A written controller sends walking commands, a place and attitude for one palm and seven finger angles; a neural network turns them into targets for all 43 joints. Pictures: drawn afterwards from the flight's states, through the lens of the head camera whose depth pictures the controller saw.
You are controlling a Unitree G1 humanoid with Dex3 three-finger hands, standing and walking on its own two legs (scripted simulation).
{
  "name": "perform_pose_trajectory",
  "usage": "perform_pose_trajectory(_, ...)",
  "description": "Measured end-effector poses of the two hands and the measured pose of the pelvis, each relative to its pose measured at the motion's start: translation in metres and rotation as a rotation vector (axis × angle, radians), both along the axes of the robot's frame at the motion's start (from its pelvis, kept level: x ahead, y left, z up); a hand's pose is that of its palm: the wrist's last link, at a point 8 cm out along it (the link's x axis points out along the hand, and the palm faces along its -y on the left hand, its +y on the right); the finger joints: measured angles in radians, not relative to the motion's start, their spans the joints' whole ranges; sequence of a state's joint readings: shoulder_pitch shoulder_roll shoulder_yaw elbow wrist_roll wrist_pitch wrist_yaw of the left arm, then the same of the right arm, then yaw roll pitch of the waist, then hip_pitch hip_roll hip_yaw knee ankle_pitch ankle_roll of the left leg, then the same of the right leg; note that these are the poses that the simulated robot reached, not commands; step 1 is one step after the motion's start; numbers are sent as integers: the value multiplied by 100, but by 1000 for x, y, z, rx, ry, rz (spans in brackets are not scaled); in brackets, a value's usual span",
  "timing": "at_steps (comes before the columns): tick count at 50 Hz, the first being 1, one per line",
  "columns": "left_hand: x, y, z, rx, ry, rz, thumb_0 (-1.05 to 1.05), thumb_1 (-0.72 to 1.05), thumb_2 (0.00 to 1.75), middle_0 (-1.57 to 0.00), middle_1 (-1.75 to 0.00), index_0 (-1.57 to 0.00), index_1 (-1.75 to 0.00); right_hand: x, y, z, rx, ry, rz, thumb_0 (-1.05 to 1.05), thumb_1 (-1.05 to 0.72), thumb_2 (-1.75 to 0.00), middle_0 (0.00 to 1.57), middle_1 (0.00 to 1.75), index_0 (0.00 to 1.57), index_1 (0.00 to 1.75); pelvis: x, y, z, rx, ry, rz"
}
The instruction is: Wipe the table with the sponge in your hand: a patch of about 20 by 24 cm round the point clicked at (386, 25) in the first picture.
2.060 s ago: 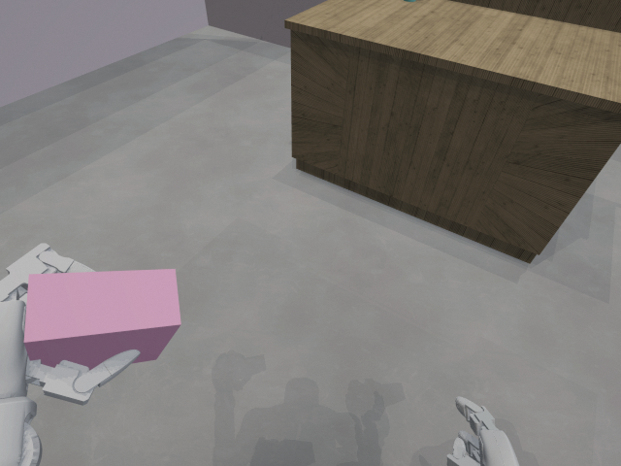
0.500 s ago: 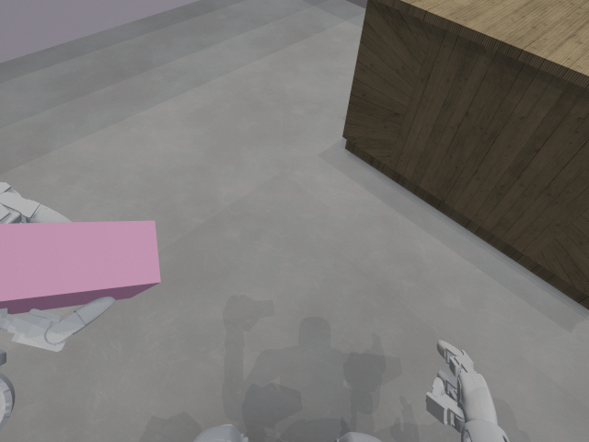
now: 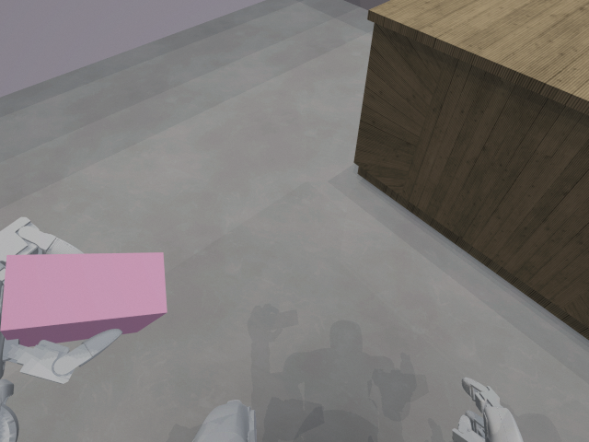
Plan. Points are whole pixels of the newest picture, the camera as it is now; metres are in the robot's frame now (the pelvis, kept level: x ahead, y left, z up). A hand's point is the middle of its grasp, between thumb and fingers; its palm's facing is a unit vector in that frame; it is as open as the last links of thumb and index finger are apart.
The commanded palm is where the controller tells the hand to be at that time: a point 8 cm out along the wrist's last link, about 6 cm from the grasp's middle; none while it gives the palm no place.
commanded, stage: walk to a spot facing it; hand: left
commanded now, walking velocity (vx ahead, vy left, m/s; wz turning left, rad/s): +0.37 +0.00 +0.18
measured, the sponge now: (107, 300) +0.23 +0.19 +0.15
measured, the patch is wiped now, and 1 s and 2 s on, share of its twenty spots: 0.00 0.00 0.00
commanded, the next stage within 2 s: none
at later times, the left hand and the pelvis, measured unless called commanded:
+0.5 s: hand (101, 193) +0.34 +0.22 +0.19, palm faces +0.45 -0.76 -0.47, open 10.0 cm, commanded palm +0.29 +0.26 +0.18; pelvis +0.15 -0.02 +0.00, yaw +2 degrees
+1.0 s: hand (112, 131) +0.46 +0.26 +0.18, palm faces +0.56 -0.73 -0.39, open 10.0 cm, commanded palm +0.38 +0.28 +0.18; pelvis +0.27 -0.02 -0.02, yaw +9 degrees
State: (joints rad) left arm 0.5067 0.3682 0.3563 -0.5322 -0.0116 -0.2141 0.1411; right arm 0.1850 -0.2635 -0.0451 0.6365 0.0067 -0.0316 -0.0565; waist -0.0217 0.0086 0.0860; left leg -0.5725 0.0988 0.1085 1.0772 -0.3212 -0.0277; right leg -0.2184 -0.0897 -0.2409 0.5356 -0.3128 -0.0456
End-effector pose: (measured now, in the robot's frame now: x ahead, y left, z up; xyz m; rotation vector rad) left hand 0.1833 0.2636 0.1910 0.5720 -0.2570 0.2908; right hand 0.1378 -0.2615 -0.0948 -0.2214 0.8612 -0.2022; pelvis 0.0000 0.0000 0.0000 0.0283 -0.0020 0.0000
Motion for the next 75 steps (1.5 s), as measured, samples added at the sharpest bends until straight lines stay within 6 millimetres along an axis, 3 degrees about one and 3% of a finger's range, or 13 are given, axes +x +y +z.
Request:
perform_pose_trajectory(6,29,12,8,3,-78,25,0,-47,98,-76,-133,-76,-133,49,-5,19,-64,-40,21,2,-91,-90,19,29,19,30,43,2,-2,1,4,1)
perform_pose_trajectory(13,84,31,-8,-54,-170,40,0,-47,99,-77,-133,-76,-133,111,32,10,-4,-135,32,1,-91,-90,19,29,19,30,83,11,-20,-7,-32,4)
perform_pose_trajectory(18,102,16,3,-44,-131,16,0,-47,99,-77,-133,-76,-133,135,66,12,118,-147,78,1,-91,-90,20,30,20,30,104,2,-8,-31,-17,9)
perform_pose_trajectory(22,105,1,15,-9,-105,26,0,-47,99,-77,-134,-76,-133,147,73,6,171,-113,114,1,-90,-90,20,30,20,30,127,-10,0,-48,-8,24)
perform_pose_trajectory(31,140,-18,-12,-53,-58,192,0,-47,99,-77,-134,-76,-133,197,16,-32,114,3,181,1,-90,-90,20,30,20,30,176,-46,-16,-31,-32,93)
perform_pose_trajectory(36,164,-25,-14,-79,-10,168,0,-47,99,-77,-134,-76,-133,231,-20,-8,17,8,149,2,-91,-90,20,30,20,30,202,-49,-4,-20,-22,127)
perform_pose_trajectory(41,182,-15,0,-27,-52,144,0,-47,99,-77,-134,-76,-133,269,-30,18,-67,-32,151,2,-91,-90,20,30,20,30,230,-44,-1,-16,-7,148)
perform_pose_trajectory(46,202,10,0,-1,-175,160,0,-47,99,-77,-134,-76,-133,311,-12,20,-100,-106,152,2,-91,-90,19,29,19,30,259,-25,-18,-18,-26,145)
perform_pose_trajectory(50,227,25,-3,-26,-177,189,0,-47,99,-77,-134,-76,-133,336,25,16,-2,-130,179,1,-91,-90,19,29,19,30,273,-24,-15,-33,-34,163)
perform_pose_trajectory(55,239,11,8,-43,-146,172,0,-47,99,-77,-134,-76,-133,353,67,18,124,-136,246,1,-91,-90,20,30,20,30,294,-27,-3,-49,-17,168)
perform_pose_trajectory(59,247,-2,16,-23,-112,187,0,-47,99,-77,-134,-76,-133,365,79,12,176,-107,286,1,-90,-90,20,30,20,30,316,-35,4,-53,-11,178)
perform_pose_trajectory(68,293,-21,-7,-37,-63,331,0,-47,99,-77,-134,-76,-133,423,34,-26,145,-36,338,1,-90,-90,20,30,20,30,368,-67,-15,-27,-27,237)
perform_pose_trajectory(75,323,-33,0,-36,-23,282,0,-47,99,-77,-134,-76,-133,471,-17,-1,14,-13,288,2,-91,-90,20,30,20,30,404,-70,0,-4,-13,284)
